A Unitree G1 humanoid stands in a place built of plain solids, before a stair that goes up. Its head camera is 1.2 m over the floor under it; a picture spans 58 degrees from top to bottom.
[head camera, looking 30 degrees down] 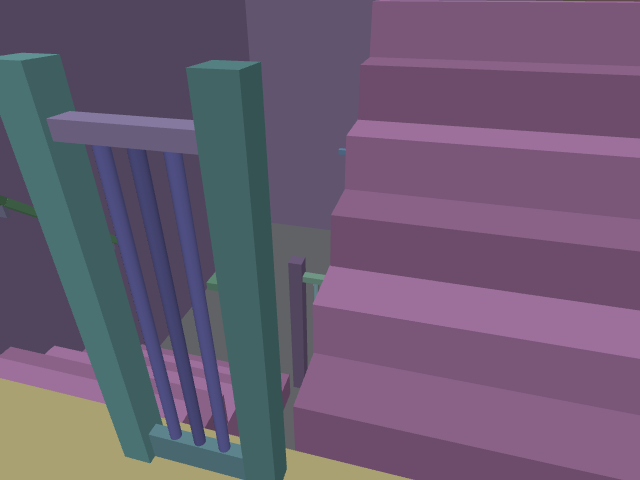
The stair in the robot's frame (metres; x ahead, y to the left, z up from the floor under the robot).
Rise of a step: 0.19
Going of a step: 0.22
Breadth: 1.20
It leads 15 degrees to the right of straight ahead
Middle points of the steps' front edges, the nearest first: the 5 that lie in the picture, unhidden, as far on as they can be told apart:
0.66 -0.50 0.19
0.87 -0.56 0.39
1.08 -0.61 0.58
1.29 -0.67 0.78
1.50 -0.72 0.97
